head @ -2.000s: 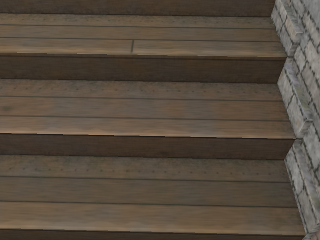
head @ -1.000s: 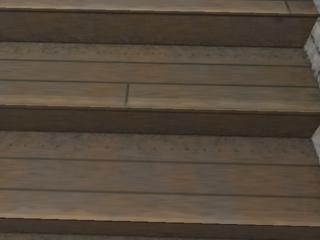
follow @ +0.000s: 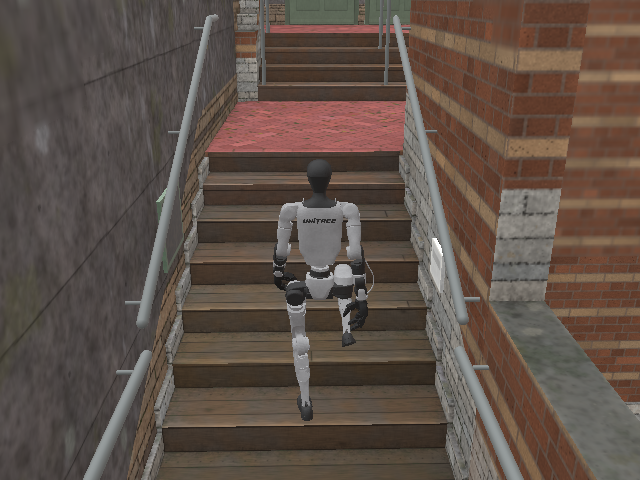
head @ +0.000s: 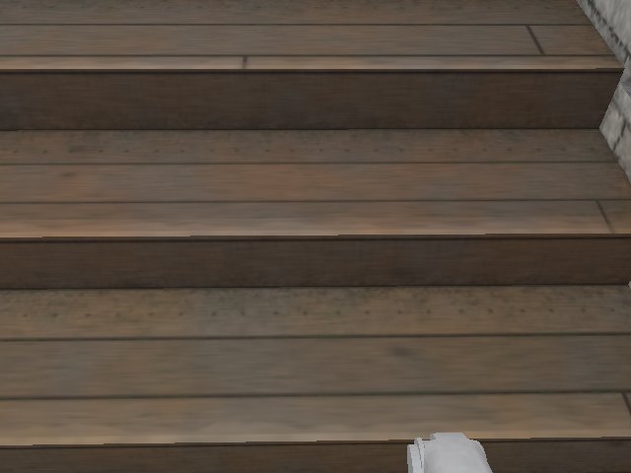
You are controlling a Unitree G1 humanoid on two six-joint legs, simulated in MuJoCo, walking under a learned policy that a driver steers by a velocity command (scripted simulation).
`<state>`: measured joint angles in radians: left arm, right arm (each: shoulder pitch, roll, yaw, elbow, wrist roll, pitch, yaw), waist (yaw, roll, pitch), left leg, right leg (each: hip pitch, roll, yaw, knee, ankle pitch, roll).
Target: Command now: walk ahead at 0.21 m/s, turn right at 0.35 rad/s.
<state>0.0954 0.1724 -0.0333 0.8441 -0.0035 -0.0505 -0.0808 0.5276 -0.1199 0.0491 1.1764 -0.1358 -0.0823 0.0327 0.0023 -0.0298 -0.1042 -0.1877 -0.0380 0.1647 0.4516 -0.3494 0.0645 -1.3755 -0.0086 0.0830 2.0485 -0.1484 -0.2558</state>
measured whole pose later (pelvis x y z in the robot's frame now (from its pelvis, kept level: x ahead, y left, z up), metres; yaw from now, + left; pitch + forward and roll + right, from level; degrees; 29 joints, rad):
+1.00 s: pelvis +0.23 +0.00 +0.16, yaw -26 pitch +4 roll -2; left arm 0.10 0.20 0.04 0.81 0.07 -0.07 -0.06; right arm 0.50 -0.13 0.02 0.90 -0.04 -0.12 0.04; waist -0.14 0.02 -0.13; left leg -0.13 0.04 0.04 0.42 -0.37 0.05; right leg -0.80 -0.01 0.01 1.06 0.00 0.00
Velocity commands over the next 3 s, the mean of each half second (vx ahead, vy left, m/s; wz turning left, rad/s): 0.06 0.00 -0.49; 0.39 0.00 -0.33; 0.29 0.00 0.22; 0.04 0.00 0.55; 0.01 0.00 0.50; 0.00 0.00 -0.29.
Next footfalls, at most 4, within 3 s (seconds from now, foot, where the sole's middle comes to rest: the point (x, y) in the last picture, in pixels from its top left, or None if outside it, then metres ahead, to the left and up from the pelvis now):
0.16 right None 0.27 -0.10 -0.62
0.68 left None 0.23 0.12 -0.62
1.14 right None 0.32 -0.19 -0.62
1.58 left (351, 374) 0.61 -0.04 -0.47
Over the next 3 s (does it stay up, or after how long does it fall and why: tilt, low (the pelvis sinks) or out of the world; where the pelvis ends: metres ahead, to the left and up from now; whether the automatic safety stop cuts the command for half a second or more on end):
stays up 0.59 -0.14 0.29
